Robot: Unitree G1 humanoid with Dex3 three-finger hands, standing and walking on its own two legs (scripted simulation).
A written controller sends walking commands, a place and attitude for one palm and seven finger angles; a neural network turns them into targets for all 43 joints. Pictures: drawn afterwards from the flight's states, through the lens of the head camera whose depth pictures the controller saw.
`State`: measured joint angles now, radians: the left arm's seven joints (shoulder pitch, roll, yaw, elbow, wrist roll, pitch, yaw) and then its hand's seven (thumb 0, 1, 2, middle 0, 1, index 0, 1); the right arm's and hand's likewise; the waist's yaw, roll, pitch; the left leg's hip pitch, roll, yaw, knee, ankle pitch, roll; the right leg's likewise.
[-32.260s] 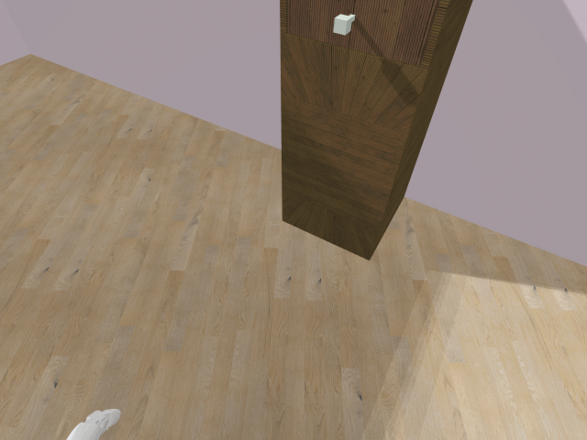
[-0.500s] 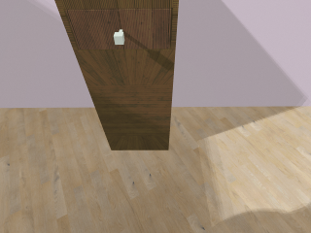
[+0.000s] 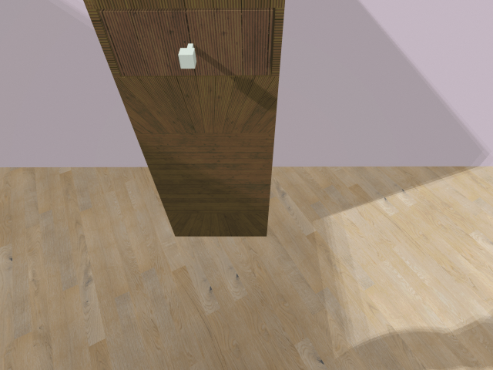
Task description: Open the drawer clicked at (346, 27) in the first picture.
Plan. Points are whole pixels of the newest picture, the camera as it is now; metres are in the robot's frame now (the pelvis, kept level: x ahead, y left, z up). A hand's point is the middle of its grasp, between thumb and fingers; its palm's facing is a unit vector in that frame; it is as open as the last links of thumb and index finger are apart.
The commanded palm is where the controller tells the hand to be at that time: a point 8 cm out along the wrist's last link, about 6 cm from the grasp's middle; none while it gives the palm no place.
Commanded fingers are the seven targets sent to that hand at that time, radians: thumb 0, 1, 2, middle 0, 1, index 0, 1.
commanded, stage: look to check the result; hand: left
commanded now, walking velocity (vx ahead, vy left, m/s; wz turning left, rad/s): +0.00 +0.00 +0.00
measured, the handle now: (188, 54) +0.74 +0.17 +0.14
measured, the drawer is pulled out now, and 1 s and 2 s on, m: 0.00 0.00 0.00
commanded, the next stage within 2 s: take the last steps up to it in 0.88 s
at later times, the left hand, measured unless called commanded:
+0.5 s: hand out of the picture +0.04 +0.20 -0.17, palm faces +0.01 -0.97 -0.25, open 7.4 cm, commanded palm none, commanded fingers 0.00 0.90 0.90 -0.20 -0.30 -0.20 -0.30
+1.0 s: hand out of the picture +0.04 +0.20 -0.17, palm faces +0.01 -0.97 -0.26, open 7.4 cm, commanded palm none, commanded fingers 0.00 0.90 0.90 -0.20 -0.30 -0.20 -0.30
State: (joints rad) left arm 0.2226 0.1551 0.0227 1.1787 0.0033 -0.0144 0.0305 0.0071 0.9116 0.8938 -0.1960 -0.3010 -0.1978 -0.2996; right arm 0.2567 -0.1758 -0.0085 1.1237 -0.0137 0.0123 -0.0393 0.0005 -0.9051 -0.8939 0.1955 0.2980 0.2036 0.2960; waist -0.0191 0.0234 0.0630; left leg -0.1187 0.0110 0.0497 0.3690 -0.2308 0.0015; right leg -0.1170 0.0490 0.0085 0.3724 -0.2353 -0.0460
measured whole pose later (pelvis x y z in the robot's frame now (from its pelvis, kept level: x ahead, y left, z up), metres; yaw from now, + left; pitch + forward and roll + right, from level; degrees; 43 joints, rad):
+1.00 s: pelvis +0.01 +0.00 +0.00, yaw +0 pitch -1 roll +0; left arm 0.16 0.22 0.02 1.17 0.00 -0.02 0.02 0.01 0.91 0.89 -0.20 -0.30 -0.20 -0.30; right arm 0.19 -0.23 -0.01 1.13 -0.01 0.01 -0.03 0.00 -0.90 -0.89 0.20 0.30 0.20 0.30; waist -0.02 0.02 0.08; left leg -0.09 0.01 0.05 0.32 -0.22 0.00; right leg -0.08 0.05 0.01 0.32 -0.22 -0.05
